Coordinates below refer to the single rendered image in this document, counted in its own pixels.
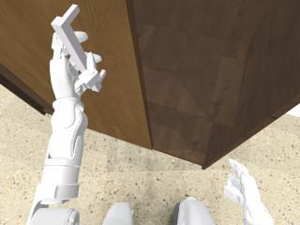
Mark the left robot hand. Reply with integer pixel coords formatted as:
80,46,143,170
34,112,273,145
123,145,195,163
50,31,102,100

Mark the robot thigh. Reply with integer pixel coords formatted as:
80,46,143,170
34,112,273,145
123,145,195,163
101,202,134,225
178,200,217,225

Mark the wardrobe door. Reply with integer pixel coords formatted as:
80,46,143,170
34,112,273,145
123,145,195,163
0,62,55,112
0,0,154,150

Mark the right robot hand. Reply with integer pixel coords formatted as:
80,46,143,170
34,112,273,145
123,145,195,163
224,158,262,207

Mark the robot right thigh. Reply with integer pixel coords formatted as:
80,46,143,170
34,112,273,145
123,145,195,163
178,200,217,225

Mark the right robot forearm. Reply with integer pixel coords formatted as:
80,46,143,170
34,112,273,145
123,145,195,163
243,200,275,225

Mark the robot left thigh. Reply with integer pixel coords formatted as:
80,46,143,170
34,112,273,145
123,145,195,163
101,202,134,225

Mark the robot left upper arm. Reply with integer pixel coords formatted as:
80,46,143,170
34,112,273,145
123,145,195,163
28,208,80,225

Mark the handle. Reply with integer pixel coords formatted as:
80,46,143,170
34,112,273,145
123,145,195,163
51,4,107,92

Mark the left robot forearm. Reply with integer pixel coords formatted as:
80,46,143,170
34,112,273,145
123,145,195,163
26,97,88,225

